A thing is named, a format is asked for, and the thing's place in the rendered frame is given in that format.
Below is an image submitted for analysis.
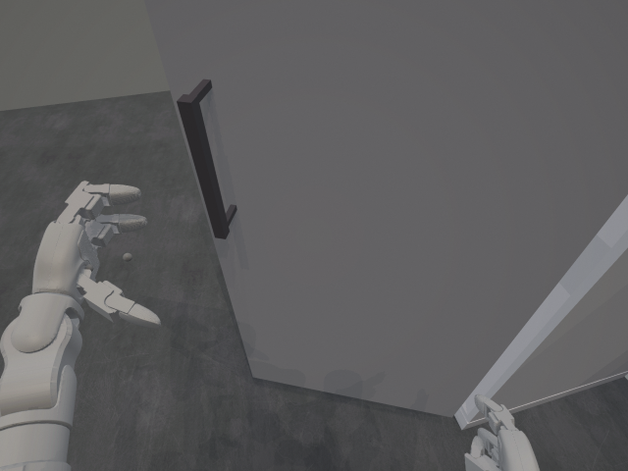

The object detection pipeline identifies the fridge door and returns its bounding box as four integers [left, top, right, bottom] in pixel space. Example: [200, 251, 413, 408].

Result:
[144, 0, 628, 418]

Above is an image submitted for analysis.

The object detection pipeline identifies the handle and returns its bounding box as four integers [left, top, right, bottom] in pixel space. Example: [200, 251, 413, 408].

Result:
[177, 79, 237, 239]

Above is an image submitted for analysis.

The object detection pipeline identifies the robot left forearm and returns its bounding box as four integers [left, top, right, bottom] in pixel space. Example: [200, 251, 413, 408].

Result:
[0, 292, 84, 471]

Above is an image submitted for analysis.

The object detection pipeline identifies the robot left hand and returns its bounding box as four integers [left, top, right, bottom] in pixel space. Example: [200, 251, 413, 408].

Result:
[32, 181, 161, 329]

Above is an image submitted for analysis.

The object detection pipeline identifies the robot right hand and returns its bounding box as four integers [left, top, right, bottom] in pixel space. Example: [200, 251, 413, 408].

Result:
[464, 394, 540, 471]

